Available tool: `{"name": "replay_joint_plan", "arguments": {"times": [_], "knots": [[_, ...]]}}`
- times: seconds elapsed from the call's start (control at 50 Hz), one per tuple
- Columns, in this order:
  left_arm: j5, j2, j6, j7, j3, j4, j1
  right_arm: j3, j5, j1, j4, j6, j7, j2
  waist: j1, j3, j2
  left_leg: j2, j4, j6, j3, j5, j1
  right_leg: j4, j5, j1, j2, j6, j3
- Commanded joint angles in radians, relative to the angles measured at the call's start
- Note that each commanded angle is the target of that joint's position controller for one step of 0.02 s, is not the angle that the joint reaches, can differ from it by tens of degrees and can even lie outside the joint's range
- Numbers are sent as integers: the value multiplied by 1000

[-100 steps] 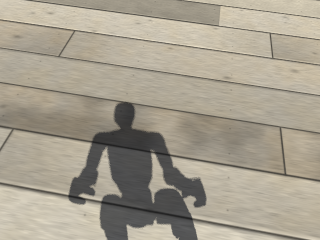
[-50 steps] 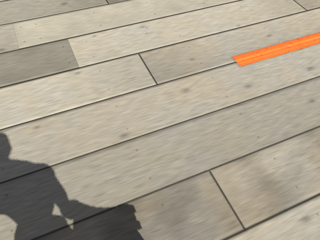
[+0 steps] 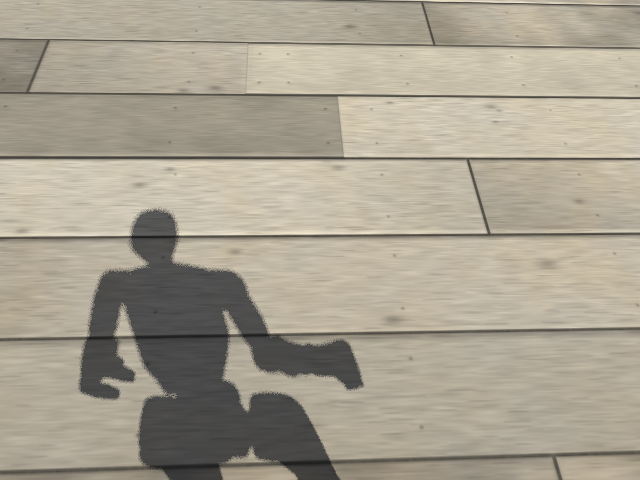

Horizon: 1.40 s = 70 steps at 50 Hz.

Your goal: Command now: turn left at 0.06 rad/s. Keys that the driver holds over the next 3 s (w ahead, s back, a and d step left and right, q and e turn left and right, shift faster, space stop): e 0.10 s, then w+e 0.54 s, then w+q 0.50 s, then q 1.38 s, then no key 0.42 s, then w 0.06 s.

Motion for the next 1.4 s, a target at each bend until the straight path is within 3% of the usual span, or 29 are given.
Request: {"name": "replay_joint_plan", "arguments": {"times": [0.02, 0.06, 0.1, 0.18, 0.22, 0.28, 0.32, 0.34, 0.38, 0.44, 0.54, 0.6, 0.66, 0.68, 0.7, 0.72, 0.74, 0.76, 0.82, 0.9, 1.04, 1.14, 1.22, 1.26, 1.28, 1.3, 1.32, 1.36, 1.4], "knots": [[2, 48, -20, -16, -3, -45, -10, -8, -9, -7, -30, -11, 10, -82, -12, -111, 146, 258, -90, 146, -189, 257, 73, -151, 41, 121, -30, -17, -22], [13, 53, -28, -26, -10, -33, 6, -1, -7, 14, 3, -20, 18, -77, 10, -79, 105, 215, -84, 86, -154, 181, 37, -377, 265, 238, -26, -49, -19], [17, 194, -28, -20, 13, -53, -16, -13, -33, 82, 9, -39, 20, -111, -72, -81, -59, 86, 0, 0, -42, -2, 13, -309, 544, 260, -141, -134, 123], [-9, 148, -25, -18, 5, -22, 51, -18, -2, -47, -20, -40, 1, -87, -1, -15, -178, 2, 136, -51, 128, -265, -20, -470, -290, 110, -155, -244, 303], [-11, 159, -33, -11, 8, -20, 73, -18, 14, -51, -34, -63, 10, -61, -1, 46, -223, 16, 124, -38, 114, -238, -66, -518, -399, 100, -190, -277, 416], [-21, 121, -27, -2, 0, -72, -17, -35, 18, 59, 2, -108, 24, -75, -72, 2, -140, 86, -39, 3, 49, -175, 192, -420, -294, -53, -100, -219, 337], [-27, 34, -43, -5, -25, -136, -87, -69, 8, 228, 50, -118, 24, -176, -124, -14, 160, 357, -270, 116, -360, -391, 433, 9, -162, -341, 67, -124, 94], [-27, 83, -54, -7, -11, -150, -77, -70, -2, 214, 55, -121, 26, -177, -91, 49, 179, 480, -285, 187, -479, -331, 399, 168, -222, -448, 13, -124, 103], [-34, 95, -62, -22, -2, -118, -6, -51, 7, 174, 42, -126, 16, -100, -49, 56, 101, 445, -279, 169, -335, -194, 429, 306, -115, -505, -49, -132, 120], [-28, 56, -63, -49, -12, -126, -43, -47, 5, 160, 47, -119, 16, -94, -60, 53, 93, 355, -303, 104, -78, 99, 395, 300, 41, -488, -82, -114, 50], [-20, -3, -66, -90, -45, -205, -159, -55, 14, 187, 66, -114, 15, -143, -90, 60, 95, 300, -325, 89, 157, 223, 263, 40, 243, -322, -80, -76, -68], [-22, 24, -62, -104, -41, -238, -191, -64, 27, 214, 82, -110, 18, -179, -81, 68, 109, 332, -310, 73, 210, 294, 256, -59, 244, -221, -50, -111, -121], [-14, 81, -55, -103, -9, -239, -96, -68, 38, 228, 96, -100, 15, -201, 11, -21, 133, 357, -108, 42, 271, 794, 281, -106, 171, 2, 40, -191, -170], [-16, 115, -51, -93, 16, -198, 58, -60, 39, 230, 105, -96, 13, -195, 105, -103, 117, 343, 57, 23, 295, 880, 221, -156, 211, 226, 75, -230, -170], [-16, 166, -41, -73, 43, -153, 221, -48, 30, 233, 102, -101, 10, -181, 188, -170, 96, 311, 275, -8, 303, 739, 39, -159, 209, 495, 45, -260, -93], [-5, 282, -40, -54, 59, -134, 298, -3, 0, 325, 57, -111, 22, -43, 116, -322, -180, 168, 713, -70, 291, -142, -350, -205, 59, 859, -281, -398, 420], [0, 230, -49, -52, 38, -153, 334, -5, 33, 307, 80, -137, 30, -91, 160, -497, -127, 87, 891, -61, 47, -394, -403, -398, -99, 846, -416, -469, 766], [7, 184, -64, -60, 21, -137, 266, -32, 77, 173, 39, -143, 33, -165, 165, -304, -75, 131, 929, -51, 24, -316, -494, -447, -95, 705, -373, -404, 596], [16, 80, -92, -67, -8, -125, 89, -33, 43, 162, 48, -125, 20, -134, 28, -76, -73, 246, 766, -41, 36, -75, -375, -520, 103, 294, -248, -314, 231], [25, 62, -132, -67, -3, -85, 61, -31, 45, 206, 84, -71, 18, -80, -19, -22, -55, 245, 701, -64, 12, 38, -332, -616, 250, 171, -212, -297, 32], [24, 98, -130, -34, 0, -33, 119, -17, 34, 19, 31, -91, 44, -42, 46, 43, -17, 195, 324, -66, 56, 358, -414, -649, 420, 284, -184, -230, -162], [9, 129, -89, -22, 10, 13, 216, 1, 33, -125, -54, -94, 83, -18, 102, 84, 5, 177, 182, -29, 132, 267, -526, -576, 608, 513, -250, -223, -212], [7, 175, -41, 11, 17, -16, 176, -25, 20, -17, -77, -93, 107, -66, 8, -37, -77, 41, 160, 21, 264, 107, -287, -256, 1253, 532, -234, -185, -265], [-4, 172, -45, 15, 11, -45, 122, -75, 16, 235, -34, -91, 80, -171, -147, -172, -33, 28, -4, 95, 182, 311, 112, 157, 1043, 339, -163, -125, -274], [49, 33, -66, -3, -28, -73, 231, -86, 7, 240, -36, -82, 55, -268, -45, -285, 238, 285, 129, 219, -140, 849, 483, 511, -34, -23, -16, -64, -254], [35, 65, -95, -26, -42, -92, 283, -80, -12, 226, -89, -90, 57, -276, -38, -524, 240, 490, 51, 442, -604, 887, 704, 802, -382, -242, 120, -29, -13], [3, 159, -104, -36, -17, -97, 176, -72, -9, 191, -106, -83, 60, -218, -102, -507, 65, 437, 8, 385, -465, 827, 639, 797, -284, -270, 39, -46, 89], [6, 125, -96, -22, -24, -134, 88, -53, 29, 73, -113, -76, 53, -150, -28, -220, -58, 333, -54, 284, -274, 676, 333, 624, -175, -308, -30, -49, 42], [14, 131, -65, -13, -17, -137, 112, -48, 15, 22, -126, -65, 44, -139, 31, -136, -11, 278, -119, 260, -211, 616, 106, 513, -122, -194, -48, -33, 34]]}}
Next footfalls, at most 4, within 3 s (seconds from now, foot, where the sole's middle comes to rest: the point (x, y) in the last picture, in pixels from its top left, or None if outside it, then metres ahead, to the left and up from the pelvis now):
0.08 right None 0.05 -0.16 -0.78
0.70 right None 0.30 -0.27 -0.78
1.26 left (388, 395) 0.66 -0.16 -0.78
1.70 right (482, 370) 0.72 -0.39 -0.78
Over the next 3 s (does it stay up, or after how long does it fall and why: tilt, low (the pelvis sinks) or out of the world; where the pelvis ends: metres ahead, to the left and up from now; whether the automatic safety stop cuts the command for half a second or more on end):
stays up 0.60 -0.27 -0.01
